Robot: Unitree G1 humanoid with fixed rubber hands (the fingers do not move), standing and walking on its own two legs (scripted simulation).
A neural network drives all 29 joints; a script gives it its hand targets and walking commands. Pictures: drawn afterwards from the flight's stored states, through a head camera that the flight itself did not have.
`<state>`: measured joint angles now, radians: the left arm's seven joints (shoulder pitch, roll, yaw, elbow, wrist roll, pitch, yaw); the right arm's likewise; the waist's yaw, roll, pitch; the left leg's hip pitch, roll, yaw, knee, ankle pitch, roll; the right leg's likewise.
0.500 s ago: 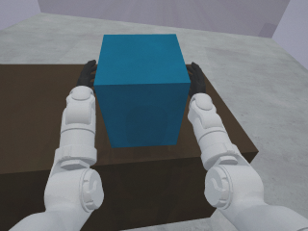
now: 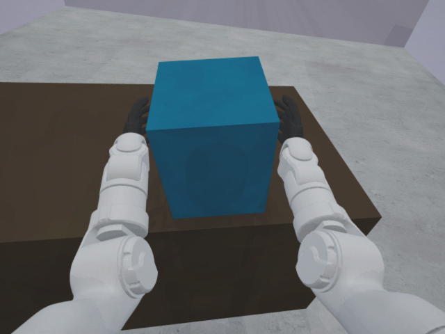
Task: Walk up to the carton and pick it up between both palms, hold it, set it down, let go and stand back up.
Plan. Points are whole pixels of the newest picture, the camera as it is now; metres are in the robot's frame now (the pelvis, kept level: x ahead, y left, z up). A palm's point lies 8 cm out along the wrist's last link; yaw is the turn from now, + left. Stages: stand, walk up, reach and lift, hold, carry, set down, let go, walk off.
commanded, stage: set down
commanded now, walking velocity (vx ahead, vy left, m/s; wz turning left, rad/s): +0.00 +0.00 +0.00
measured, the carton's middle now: (214, 140) +0.45 +0.04 +0.13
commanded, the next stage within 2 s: none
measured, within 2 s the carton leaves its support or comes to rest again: rests again in 1.78 s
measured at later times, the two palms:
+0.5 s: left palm (140, 137) +0.42 +0.19 +0.15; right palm (289, 143) +0.42 -0.10 +0.16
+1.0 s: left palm (140, 144) +0.43 +0.19 +0.12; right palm (281, 149) +0.44 -0.10 +0.13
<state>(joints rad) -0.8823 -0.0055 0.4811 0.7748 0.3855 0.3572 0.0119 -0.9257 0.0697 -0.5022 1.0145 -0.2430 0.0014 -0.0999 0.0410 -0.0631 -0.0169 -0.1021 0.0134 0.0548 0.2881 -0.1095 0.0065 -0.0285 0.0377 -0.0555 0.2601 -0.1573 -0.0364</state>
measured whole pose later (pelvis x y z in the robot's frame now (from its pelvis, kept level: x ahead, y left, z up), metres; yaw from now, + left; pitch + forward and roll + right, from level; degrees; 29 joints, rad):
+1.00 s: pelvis +0.03 +0.00 +0.00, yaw +0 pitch +2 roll +0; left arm -0.89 -0.01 0.58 0.89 0.40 0.20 -0.01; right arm -0.87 0.15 -0.66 0.94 -0.44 -0.05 -0.08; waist 0.06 -0.04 -0.04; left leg -0.19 0.02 0.09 0.28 -0.12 0.01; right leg -0.13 0.02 -0.09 0.27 -0.18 -0.03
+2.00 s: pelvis +0.02 +0.00 +0.00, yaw -1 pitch +5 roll +0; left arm -0.84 -0.08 0.67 0.86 0.49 0.08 -0.02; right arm -0.82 0.20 -0.72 0.85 -0.54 -0.10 -0.04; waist 0.08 -0.04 -0.03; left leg -0.25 0.03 0.13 0.27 -0.11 0.01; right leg -0.19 0.02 -0.09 0.27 -0.17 -0.03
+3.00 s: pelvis +0.01 +0.01 -0.01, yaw -2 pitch +14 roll -1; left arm -0.97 0.13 0.29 1.24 0.10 -0.08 0.10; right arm -0.94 -0.05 -0.29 1.17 -0.06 -0.05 -0.09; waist 0.08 -0.02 -0.16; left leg -0.51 0.06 0.14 0.42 -0.14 0.03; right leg -0.43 0.03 -0.09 0.36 -0.17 -0.04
